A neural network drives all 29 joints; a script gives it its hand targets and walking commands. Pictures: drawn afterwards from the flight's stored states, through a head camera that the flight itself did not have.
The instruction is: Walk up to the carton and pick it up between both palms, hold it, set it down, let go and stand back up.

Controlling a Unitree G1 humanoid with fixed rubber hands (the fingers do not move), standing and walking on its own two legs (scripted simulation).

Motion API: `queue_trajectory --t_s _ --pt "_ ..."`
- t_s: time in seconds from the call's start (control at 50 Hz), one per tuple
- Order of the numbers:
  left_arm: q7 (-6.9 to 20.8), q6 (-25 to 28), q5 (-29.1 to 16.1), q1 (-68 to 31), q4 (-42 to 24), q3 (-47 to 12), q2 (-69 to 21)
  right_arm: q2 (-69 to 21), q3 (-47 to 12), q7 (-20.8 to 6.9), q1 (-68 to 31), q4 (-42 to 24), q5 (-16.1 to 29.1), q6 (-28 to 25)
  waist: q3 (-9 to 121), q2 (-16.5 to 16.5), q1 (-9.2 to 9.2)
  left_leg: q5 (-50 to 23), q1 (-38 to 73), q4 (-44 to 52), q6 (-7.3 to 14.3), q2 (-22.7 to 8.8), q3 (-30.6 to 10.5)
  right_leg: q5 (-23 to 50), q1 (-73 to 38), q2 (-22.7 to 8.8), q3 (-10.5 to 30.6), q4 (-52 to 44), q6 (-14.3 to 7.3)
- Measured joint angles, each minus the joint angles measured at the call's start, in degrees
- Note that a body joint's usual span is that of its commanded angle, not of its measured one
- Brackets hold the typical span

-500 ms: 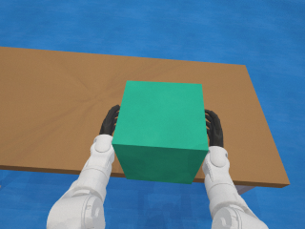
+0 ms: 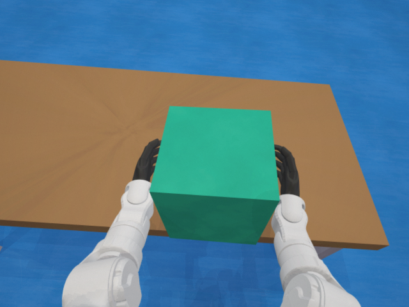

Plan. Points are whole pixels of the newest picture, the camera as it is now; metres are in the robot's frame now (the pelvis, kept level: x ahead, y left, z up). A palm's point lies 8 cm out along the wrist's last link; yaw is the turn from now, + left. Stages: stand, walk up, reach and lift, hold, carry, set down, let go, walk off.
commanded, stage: set down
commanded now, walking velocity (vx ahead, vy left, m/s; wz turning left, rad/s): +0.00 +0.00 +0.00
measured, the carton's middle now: (215, 180) +0.39 -0.01 -0.03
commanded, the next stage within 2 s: none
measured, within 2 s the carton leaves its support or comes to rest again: neither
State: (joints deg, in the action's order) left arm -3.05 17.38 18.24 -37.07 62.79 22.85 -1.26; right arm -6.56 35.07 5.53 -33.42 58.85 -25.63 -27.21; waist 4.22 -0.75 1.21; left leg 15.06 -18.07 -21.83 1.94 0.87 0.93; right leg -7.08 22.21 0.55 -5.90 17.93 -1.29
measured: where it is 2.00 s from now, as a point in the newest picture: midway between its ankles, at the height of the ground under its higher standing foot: outside the picture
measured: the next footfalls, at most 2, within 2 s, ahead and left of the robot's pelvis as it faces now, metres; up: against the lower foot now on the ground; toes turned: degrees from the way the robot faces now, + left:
none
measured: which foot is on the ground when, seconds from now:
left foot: down 0.00-1.00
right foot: down 0.00-1.00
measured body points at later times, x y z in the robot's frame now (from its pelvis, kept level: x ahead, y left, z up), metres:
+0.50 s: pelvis +0.00 +0.00 +0.00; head +0.07 +0.01 +0.44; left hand +0.40 +0.14 +0.00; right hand +0.37 -0.17 +0.00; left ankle -0.06 +0.09 -0.74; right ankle +0.01 -0.10 -0.74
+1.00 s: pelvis -0.03 +0.01 -0.01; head +0.06 +0.02 +0.43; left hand +0.42 +0.17 +0.01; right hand +0.39 -0.19 +0.02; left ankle -0.06 +0.09 -0.74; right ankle +0.01 -0.10 -0.74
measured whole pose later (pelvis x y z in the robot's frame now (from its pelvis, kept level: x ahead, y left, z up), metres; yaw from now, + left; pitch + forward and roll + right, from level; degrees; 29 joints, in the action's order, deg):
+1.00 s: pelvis -0.03 +0.01 -0.01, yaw -1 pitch +23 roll -2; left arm -5.5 18.8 -6.1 -48.7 74.7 4.1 9.0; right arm 8.2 12.5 6.1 -44.6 73.1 3.9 -22.4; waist 15.0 0.3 1.2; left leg 15.7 -38.2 -30.8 1.9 0.5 1.1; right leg -4.7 39.9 0.6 -5.9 21.5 -1.3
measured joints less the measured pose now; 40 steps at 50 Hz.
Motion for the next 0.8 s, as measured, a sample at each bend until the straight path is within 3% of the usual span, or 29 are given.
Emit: queue_trajectory --t_s 0.42,0.52,0.64,0.8 --pt "-0.01 2.43 2.00 -1.11 1.27 1.85 -0.53 1.03 1.78 -0.18 -0.55 2.83 -0.44 -0.80 0.27 0.00 0.00 -0.26 -1.36 0.00 0.00 -0.01 0.01 0.27 1.35 0.00 0.00 0.00 0.00" --pt "-0.04 2.76 -1.11 -2.50 3.12 0.86 0.25 3.40 -2.45 -0.17 -1.48 6.26 4.18 -0.77 0.77 0.00 -0.01 -0.35 -3.04 -0.49 0.00 -0.03 0.03 0.59 2.80 0.00 -0.01 -0.01 0.00" --pt "-1.27 3.00 -7.68 -5.69 6.03 -4.47 2.47 6.29 -9.77 0.55 -3.39 9.64 13.21 -0.63 3.82 0.09 -0.01 -0.17 -9.64 -3.24 0.00 -0.13 0.12 1.45 8.48 0.01 -0.01 0.74 0.00" --pt "-2.13 3.25 -14.74 -9.86 8.80 -11.04 5.90 9.44 -16.22 1.04 -7.15 13.06 21.13 0.29 7.00 0.52 -0.01 0.34 -17.06 -7.16 0.00 -0.27 0.22 2.21 14.86 0.01 -0.01 2.35 0.00"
